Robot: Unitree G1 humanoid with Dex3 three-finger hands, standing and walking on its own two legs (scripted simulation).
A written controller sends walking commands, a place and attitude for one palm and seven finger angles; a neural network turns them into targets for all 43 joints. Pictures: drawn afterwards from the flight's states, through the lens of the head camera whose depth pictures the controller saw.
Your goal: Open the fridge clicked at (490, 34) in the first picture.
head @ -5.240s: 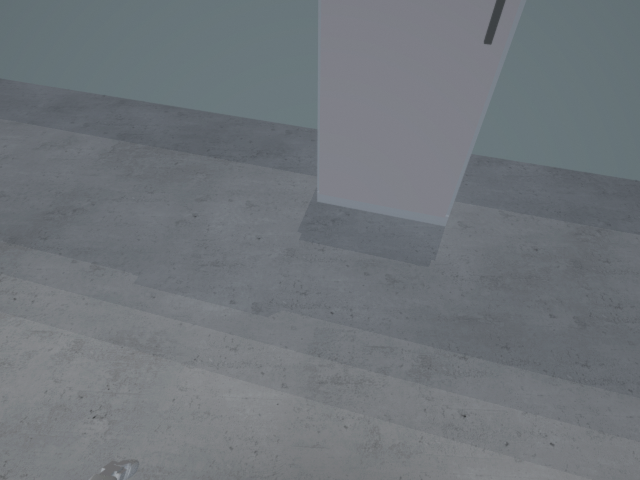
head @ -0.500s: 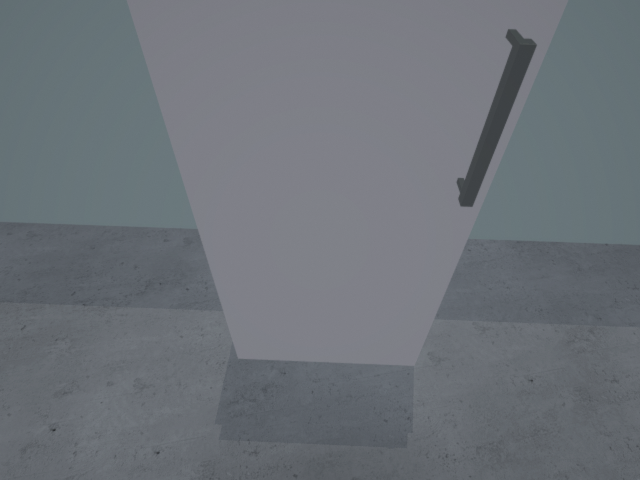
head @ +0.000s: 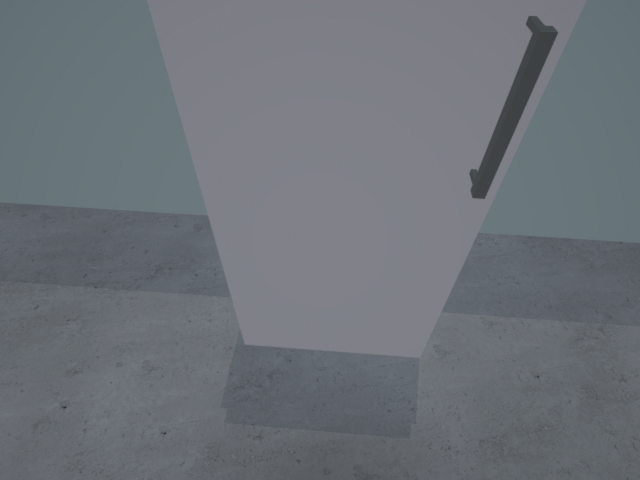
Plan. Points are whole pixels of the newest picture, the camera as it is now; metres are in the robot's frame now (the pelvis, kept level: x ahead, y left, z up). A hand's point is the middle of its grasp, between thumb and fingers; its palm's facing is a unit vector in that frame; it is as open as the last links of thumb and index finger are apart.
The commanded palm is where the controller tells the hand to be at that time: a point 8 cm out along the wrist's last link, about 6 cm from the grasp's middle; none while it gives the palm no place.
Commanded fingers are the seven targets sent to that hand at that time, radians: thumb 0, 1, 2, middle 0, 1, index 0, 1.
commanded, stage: come to a stop and stand still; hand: right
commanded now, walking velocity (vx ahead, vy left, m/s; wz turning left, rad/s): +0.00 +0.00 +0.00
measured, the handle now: (502, 118) +0.58 -0.22 +0.18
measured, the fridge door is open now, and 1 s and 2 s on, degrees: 0 0 0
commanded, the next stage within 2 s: look again from close up in 0.04 s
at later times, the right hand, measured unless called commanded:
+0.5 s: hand out of the picture +0.09 -0.27 -0.16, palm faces +0.02 +0.95 -0.31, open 7.4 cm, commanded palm none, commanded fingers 0.00 -0.90 -0.90 0.20 0.30 0.20 0.30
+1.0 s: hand out of the picture +0.09 -0.26 -0.15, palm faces -0.02 +0.94 -0.33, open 7.4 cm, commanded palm none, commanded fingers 0.00 -0.90 -0.90 0.20 0.30 0.20 0.30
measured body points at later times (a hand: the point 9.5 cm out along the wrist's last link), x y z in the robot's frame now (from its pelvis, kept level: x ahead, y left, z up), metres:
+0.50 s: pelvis +0.02 -0.04 +0.00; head +0.01 -0.04 +0.45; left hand +0.08 +0.23 -0.14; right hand +0.09 -0.32 -0.13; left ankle +0.08 +0.10 -0.74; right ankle +0.01 -0.13 -0.74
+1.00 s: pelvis +0.02 -0.02 +0.01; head +0.02 -0.01 +0.46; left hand +0.11 +0.27 -0.13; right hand +0.09 -0.31 -0.12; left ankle +0.08 +0.10 -0.74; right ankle +0.01 -0.13 -0.74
